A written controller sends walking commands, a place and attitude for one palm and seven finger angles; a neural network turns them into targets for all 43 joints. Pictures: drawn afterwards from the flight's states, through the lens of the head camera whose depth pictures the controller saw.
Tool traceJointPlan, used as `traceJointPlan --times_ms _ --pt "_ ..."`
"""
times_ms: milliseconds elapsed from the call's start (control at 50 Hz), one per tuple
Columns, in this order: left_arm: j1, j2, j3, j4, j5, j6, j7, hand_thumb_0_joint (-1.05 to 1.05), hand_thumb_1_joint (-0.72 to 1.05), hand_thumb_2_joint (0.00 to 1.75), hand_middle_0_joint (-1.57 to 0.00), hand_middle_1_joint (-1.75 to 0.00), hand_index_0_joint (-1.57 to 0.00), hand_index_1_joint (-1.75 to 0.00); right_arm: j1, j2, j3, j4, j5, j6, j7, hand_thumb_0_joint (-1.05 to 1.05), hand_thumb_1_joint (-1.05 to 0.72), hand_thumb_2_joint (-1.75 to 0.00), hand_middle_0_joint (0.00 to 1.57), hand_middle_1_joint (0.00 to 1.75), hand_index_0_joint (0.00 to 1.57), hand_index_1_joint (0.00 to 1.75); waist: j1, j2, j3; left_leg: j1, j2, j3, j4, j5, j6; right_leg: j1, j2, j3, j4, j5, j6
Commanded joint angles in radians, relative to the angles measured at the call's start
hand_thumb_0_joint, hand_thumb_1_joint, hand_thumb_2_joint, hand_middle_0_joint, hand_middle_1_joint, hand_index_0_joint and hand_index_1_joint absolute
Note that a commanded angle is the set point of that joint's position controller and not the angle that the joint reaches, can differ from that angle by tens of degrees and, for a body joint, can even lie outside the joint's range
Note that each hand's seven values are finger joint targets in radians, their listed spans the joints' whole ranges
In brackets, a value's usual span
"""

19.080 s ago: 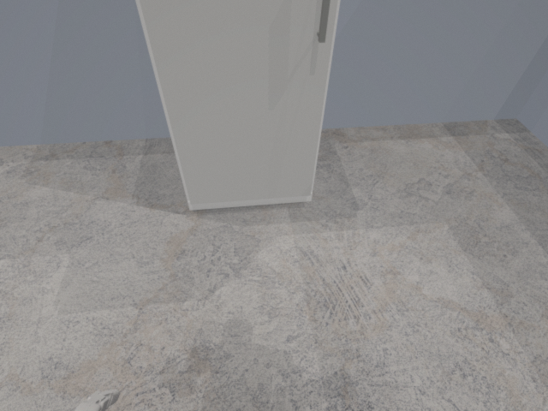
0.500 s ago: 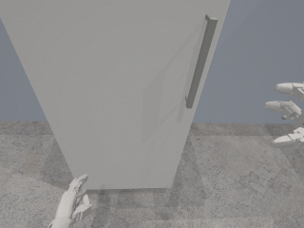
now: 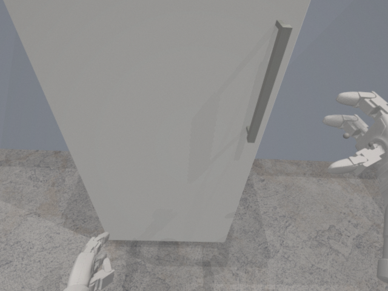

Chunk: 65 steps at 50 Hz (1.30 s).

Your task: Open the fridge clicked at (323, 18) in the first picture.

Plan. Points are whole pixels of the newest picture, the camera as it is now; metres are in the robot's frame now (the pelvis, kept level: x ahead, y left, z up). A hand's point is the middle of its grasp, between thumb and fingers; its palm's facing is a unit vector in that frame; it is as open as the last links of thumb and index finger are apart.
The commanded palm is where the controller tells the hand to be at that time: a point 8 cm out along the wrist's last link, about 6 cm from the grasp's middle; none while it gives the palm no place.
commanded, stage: move the hooked fingers beside the handle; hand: right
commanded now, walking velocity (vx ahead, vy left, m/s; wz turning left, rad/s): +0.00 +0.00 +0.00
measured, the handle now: (263, 89) +0.50 -0.14 +0.20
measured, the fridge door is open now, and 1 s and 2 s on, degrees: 0 0 0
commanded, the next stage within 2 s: feel for the door with the fingertips in 1.72 s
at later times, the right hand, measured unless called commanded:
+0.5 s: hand (319, 119) +0.39 -0.23 +0.21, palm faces +0.06 +1.00 -0.03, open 14.0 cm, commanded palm +0.37 -0.27 +0.22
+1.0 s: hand (299, 96) +0.44 -0.20 +0.23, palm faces +0.00 +1.00 +0.01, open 14.0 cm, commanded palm +0.41 -0.25 +0.21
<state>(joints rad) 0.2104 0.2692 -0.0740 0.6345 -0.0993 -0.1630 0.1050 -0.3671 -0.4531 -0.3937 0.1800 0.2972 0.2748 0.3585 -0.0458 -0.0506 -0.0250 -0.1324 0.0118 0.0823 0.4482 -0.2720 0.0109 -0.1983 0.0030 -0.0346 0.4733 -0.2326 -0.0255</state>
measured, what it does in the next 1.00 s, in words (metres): stands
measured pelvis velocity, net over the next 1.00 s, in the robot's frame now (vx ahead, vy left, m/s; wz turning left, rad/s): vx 0.00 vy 0.00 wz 0.03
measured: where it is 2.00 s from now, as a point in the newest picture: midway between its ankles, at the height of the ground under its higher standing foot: outside the picture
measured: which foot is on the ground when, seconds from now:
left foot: down 0.00-1.00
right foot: down 0.00-1.00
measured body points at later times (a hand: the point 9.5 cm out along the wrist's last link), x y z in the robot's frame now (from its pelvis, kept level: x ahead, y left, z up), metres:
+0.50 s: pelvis +0.00 +0.00 +0.00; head -0.01 +0.02 +0.45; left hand +0.15 +0.25 -0.09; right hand +0.38 -0.28 +0.21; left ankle -0.02 +0.11 -0.74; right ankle +0.02 -0.10 -0.74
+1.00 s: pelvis +0.00 +0.00 +0.00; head +0.00 +0.01 +0.45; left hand +0.10 +0.26 -0.10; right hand +0.44 -0.26 +0.23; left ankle -0.02 +0.11 -0.74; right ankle +0.02 -0.10 -0.74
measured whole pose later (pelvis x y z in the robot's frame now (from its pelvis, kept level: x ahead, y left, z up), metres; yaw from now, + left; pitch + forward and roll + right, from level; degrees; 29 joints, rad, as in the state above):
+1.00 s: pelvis +0.00 +0.00 +0.00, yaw +2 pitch +1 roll +1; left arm 0.31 0.27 -0.05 0.68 -0.09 -0.10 0.10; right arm -0.80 -0.47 -0.32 0.76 0.20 0.12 0.26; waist 0.03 -0.03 -0.04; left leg -0.20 0.00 0.06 0.43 -0.25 0.01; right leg -0.26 -0.01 -0.06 0.46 -0.23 -0.03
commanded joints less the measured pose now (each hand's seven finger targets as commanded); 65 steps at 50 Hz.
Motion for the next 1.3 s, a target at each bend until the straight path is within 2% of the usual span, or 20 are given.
traceJointPlan --times_ms 0,80,140,220,280,300,340,420,460,560,620,660,700,820,860,960,1080,1100,1160,1280 --pt "-0.13 0.124 0.045 -0.15 -0.005 -0.046 0.007 0.0 0.9 0.9 -0.2 -0.3 -0.2 -0.3 -0.423 -0.278 -0.057 -0.075 -0.008 -0.021 -0.03 0.0 0.5 -0.3 0.3 1.2 0.3 1.2 0.023 0.008 -0.154 -0.092 -0.003 -0.036 -0.078 0.197 0.013 0.133 -0.011 0.067 -0.057 0.153 -0.008" --pt "-0.136 0.118 0.045 -0.17 -0.006 -0.038 0.007 0.0 0.9 0.9 -0.2 -0.3 -0.2 -0.3 -0.5 -0.274 -0.03 -0.105 -0.028 -0.02 -0.036 0.0 0.5 -0.3 0.3 1.2 0.3 1.2 0.029 -0.047 -0.224 -0.073 -0.002 -0.039 -0.065 0.241 0.018 0.172 -0.008 0.068 -0.049 0.204 -0.01" --pt "-0.135 0.111 0.04 -0.172 -0.001 -0.037 0.006 0.0 0.9 0.9 -0.2 -0.3 -0.2 -0.3 -0.594 -0.249 0.003 -0.143 -0.022 -0.065 -0.037 0.0 0.5 -0.3 0.3 1.2 0.3 1.2 0.042 -0.019 -0.271 -0.056 -0.005 -0.039 -0.062 0.261 0.017 0.198 -0.009 0.07 -0.045 0.219 -0.012" --pt "-0.114 0.119 0.043 -0.148 0.0 -0.034 0.009 0.0 0.9 0.9 -0.2 -0.3 -0.2 -0.3 -0.589 -0.277 -0.036 -0.017 -0.017 -0.085 -0.053 0.0 0.5 -0.3 0.3 1.2 0.3 1.2 0.041 0.03 -0.238 -0.065 -0.006 -0.045 -0.075 0.23 0.014 0.164 -0.011 0.065 -0.051 0.178 -0.016" --pt "-0.101 0.124 0.046 -0.136 -0.002 -0.024 0.011 0.0 0.9 0.9 -0.2 -0.3 -0.2 -0.3 -0.581 -0.268 -0.023 0.087 -0.035 -0.057 -0.07 0.0 0.5 -0.3 0.3 1.2 0.3 1.2 0.041 0.009 -0.189 -0.091 -0.002 -0.045 -0.08 0.2 0.013 0.129 -0.011 0.061 -0.063 0.145 -0.011" --pt "-0.091 0.129 0.051 -0.135 -0.001 -0.017 0.007 0.0 0.9 0.9 -0.2 -0.3 -0.2 -0.3 -0.556 -0.303 -0.048 0.118 -0.043 -0.051 -0.076 0.0 0.5 -0.3 0.3 1.2 0.3 1.2 0.03 0.05 -0.196 -0.068 -0.001 -0.048 -0.083 0.216 0.013 0.114 -0.013 0.056 -0.059 0.16 -0.014" --pt "-0.093 0.125 0.05 -0.149 -0.004 -0.009 0.005 0.0 0.9 0.9 -0.2 -0.3 -0.2 -0.3 -0.591 -0.293 -0.027 0.114 -0.055 -0.046 -0.079 0.0 0.5 -0.3 0.3 1.2 0.3 1.2 0.033 0.019 -0.212 -0.06 0.002 -0.05 -0.074 0.239 0.013 0.115 -0.011 0.052 -0.058 0.178 -0.014" --pt "-0.078 0.129 0.057 -0.155 0.0 -0.005 0.004 0.0 0.9 0.9 -0.2 -0.3 -0.2 -0.3 -0.678 -0.336 -0.05 0.081 -0.053 -0.101 -0.074 0.0 0.5 -0.3 0.3 1.2 0.3 1.2 0.043 0.033 -0.278 -0.024 0.0 -0.062 -0.071 0.285 0.012 0.135 -0.011 0.046 -0.046 0.209 -0.023" --pt "-0.069 0.124 0.057 -0.156 0.002 -0.01 0.006 0.0 0.9 0.9 -0.2 -0.3 -0.2 -0.3 -0.75 -0.316 -0.025 0.031 -0.055 -0.142 -0.069 0.0 0.5 -0.3 0.3 1.2 0.3 1.2 0.056 -0.011 -0.32 -0.021 -0.004 -0.059 -0.063 0.31 0.015 0.179 -0.012 0.047 -0.043 0.242 -0.022" --pt "-0.034 0.132 0.062 -0.118 0.0 -0.016 0.008 0.0 0.9 0.9 -0.2 -0.3 -0.2 -0.3 -0.76 -0.242 0.031 0.156 -0.05 -0.15 -0.063 0.0 0.5 -0.3 0.3 1.2 0.3 1.2 0.075 -0.014 -0.256 -0.083 -0.012 -0.051 -0.074 0.276 0.017 0.177 -0.015 0.051 -0.044 0.214 -0.02" --pt "-0.021 0.146 0.066 -0.112 -0.002 -0.001 0.005 0.0 0.9 0.9 -0.2 -0.3 -0.2 -0.3 -0.683 -0.281 -0.004 0.264 -0.059 -0.11 -0.069 0.0 0.5 -0.3 0.3 1.2 0.3 1.2 0.056 0.021 -0.217 -0.073 -0.006 -0.052 -0.073 0.272 0.015 0.111 -0.014 0.042 -0.05 0.195 -0.02" --pt "-0.015 0.146 0.069 -0.113 -0.004 0.006 0.004 0.0 0.9 0.9 -0.2 -0.3 -0.2 -0.3 -0.722 -0.255 0.031 0.295 -0.065 -0.095 -0.078 0.0 0.5 -0.3 0.3 1.2 0.3 1.2 0.068 0.039 -0.202 -0.098 -0.005 -0.053 -0.078 0.241 0.011 0.096 -0.015 0.043 -0.054 0.166 -0.022" --pt "0.003 0.152 0.073 -0.109 0.0 0.013 0.003 0.0 0.9 0.9 -0.2 -0.3 -0.2 -0.3 -0.74 -0.3 0.002 0.324 -0.07 -0.11 -0.09 0.0 0.5 -0.3 0.3 1.2 0.3 1.2 0.067 0.083 -0.2 -0.091 -0.006 -0.053 -0.08 0.23 0.011 0.076 -0.019 0.044 -0.05 0.164 -0.024" --pt "0.029 0.144 0.074 -0.109 0.012 0.001 0.002 0.0 0.9 0.9 -0.2 -0.3 -0.2 -0.3 -0.968 -0.314 0.016 0.177 -0.09 -0.246 -0.113 0.0 0.5 -0.3 0.3 1.2 0.3 1.2 0.089 -0.057 -0.383 -0.065 -0.016 -0.063 -0.056 0.305 0.019 0.218 -0.022 0.058 -0.028 0.276 -0.021" --pt "0.044 0.14 0.073 -0.091 0.013 -0.001 0.002 0.0 0.9 0.9 -0.2 -0.3 -0.2 -0.3 -0.963 -0.27 0.037 0.247 -0.085 -0.249 -0.112 0.0 0.5 -0.3 0.3 1.2 0.3 1.2 0.097 -0.048 -0.363 -0.081 -0.019 -0.058 -0.058 0.309 0.018 0.222 -0.023 0.058 -0.027 0.278 -0.018" --pt "0.065 0.155 0.078 -0.077 0.008 0.019 -0.004 0.0 0.9 0.9 -0.2 -0.3 -0.2 -0.3 -0.818 -0.272 0.017 0.489 -0.095 -0.173 -0.104 0.0 0.5 -0.3 0.3 1.2 0.3 1.2 0.072 0.032 -0.232 -0.096 -0.014 -0.052 -0.066 0.272 0.017 0.091 -0.021 0.041 -0.051 0.2 -0.02" --pt "0.046 0.144 0.087 -0.138 0.014 0.032 -0.024 0.0 0.9 0.9 -0.2 -0.3 -0.2 -0.3 -0.795 -0.257 0.013 0.234 -0.093 -0.219 -0.117 0.0 0.5 -0.3 0.3 1.2 0.3 1.2 0.049 0.011 -0.362 -0.027 -0.017 -0.057 -0.035 0.392 0.02 0.172 -0.026 0.039 -0.032 0.347 -0.021" --pt "0.043 0.141 0.088 -0.142 0.013 0.034 -0.023 0.0 0.9 0.9 -0.2 -0.3 -0.2 -0.3 -0.796 -0.267 0.005 0.193 -0.078 -0.238 -0.117 0.0 0.5 -0.3 0.3 1.2 0.3 1.2 0.051 0.058 -0.363 -0.01 -0.02 -0.054 -0.038 0.401 0.018 0.168 -0.029 0.037 -0.028 0.359 -0.024" --pt "0.036 0.139 0.085 -0.134 0.014 0.03 -0.019 0.0 0.9 0.9 -0.2 -0.3 -0.2 -0.3 -0.815 -0.307 -0.047 0.138 -0.075 -0.244 -0.121 0.0 0.5 -0.3 0.3 1.2 0.3 1.2 0.049 0.039 -0.363 -0.012 -0.025 -0.059 -0.041 0.394 0.015 0.189 -0.03 0.038 -0.037 0.346 -0.024" --pt "0.023 0.138 0.077 -0.111 0.006 0.037 -0.009 0.0 0.9 0.9 -0.2 -0.3 -0.2 -0.3 -0.801 -0.226 0.038 0.245 -0.1 -0.15 -0.13 0.0 0.5 -0.3 0.3 1.2 0.3 1.2 0.073 -0.038 -0.23 -0.097 -0.022 -0.055 -0.074 0.278 0.018 0.143 -0.023 0.035 -0.056 0.227 -0.019"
